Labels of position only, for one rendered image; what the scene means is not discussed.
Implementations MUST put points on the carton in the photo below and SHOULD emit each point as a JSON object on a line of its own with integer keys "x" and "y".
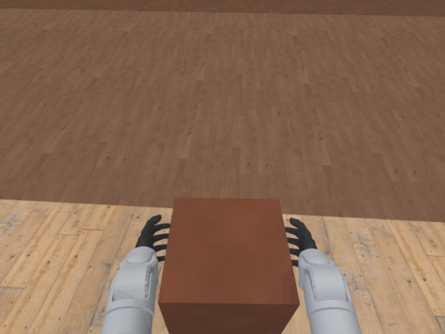
{"x": 227, "y": 268}

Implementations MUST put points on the right robot forearm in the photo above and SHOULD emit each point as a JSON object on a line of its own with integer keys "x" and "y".
{"x": 329, "y": 304}

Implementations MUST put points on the robot right hand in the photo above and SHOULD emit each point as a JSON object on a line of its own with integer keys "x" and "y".
{"x": 304, "y": 240}

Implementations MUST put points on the left robot forearm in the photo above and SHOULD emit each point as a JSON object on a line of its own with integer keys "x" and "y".
{"x": 131, "y": 300}

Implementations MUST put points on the robot left hand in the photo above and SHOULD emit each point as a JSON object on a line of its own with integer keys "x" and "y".
{"x": 147, "y": 239}

